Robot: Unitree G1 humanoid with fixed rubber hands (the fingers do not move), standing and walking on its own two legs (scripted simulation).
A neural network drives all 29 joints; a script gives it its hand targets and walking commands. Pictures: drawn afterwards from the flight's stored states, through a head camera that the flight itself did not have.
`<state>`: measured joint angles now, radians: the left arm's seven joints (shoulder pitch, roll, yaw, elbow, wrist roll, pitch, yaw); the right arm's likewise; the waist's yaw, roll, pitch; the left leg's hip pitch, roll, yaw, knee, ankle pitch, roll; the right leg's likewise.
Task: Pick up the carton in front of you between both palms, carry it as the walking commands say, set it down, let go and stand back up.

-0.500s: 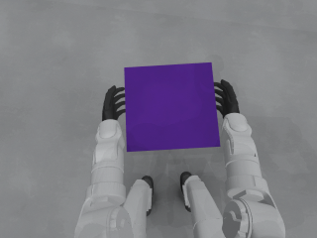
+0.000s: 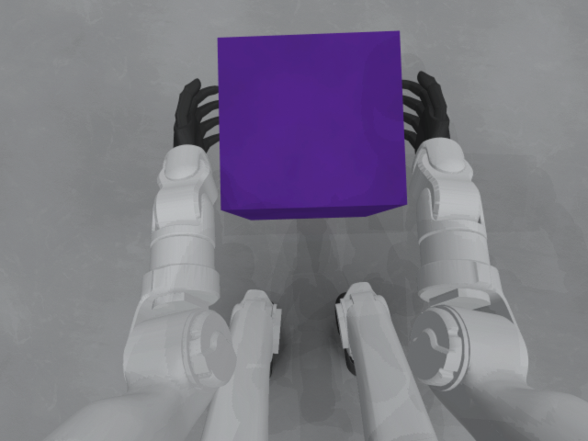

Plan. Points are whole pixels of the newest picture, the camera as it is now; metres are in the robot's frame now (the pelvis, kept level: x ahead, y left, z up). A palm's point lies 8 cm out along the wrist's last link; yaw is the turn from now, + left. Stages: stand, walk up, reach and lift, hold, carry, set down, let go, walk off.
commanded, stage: set down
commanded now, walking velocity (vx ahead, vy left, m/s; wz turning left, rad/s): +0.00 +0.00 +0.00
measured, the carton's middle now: (308, 147) +0.48 -0.02 -0.17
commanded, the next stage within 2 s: none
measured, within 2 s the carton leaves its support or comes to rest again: rests again in 1.22 s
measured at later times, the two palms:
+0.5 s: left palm (223, 150) +0.51 +0.13 -0.24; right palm (398, 148) +0.50 -0.17 -0.24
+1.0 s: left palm (235, 153) +0.54 +0.13 -0.36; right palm (383, 151) +0.52 -0.17 -0.35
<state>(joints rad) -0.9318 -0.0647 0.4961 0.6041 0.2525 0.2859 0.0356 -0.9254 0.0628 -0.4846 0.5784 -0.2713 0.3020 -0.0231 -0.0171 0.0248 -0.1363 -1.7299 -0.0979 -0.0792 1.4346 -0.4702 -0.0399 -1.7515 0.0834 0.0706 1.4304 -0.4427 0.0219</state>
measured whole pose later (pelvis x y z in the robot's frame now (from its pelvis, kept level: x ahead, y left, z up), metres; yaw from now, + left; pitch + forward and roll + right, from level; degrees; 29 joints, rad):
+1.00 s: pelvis -0.01 +0.00 -0.20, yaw +0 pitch +42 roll +0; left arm -1.42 0.22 0.24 0.92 -0.02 0.23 0.16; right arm -1.38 -0.21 -0.33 0.86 -0.01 0.24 -0.12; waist -0.04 0.01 0.26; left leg -2.23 -0.15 -0.05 2.16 -0.66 -0.06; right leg -2.25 0.11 0.04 2.15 -0.63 0.05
